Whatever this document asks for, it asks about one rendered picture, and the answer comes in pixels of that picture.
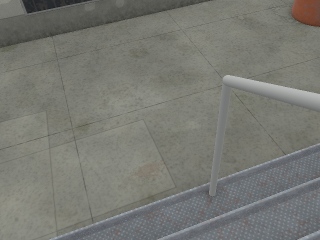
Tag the stairs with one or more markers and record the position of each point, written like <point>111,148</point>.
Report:
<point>275,200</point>

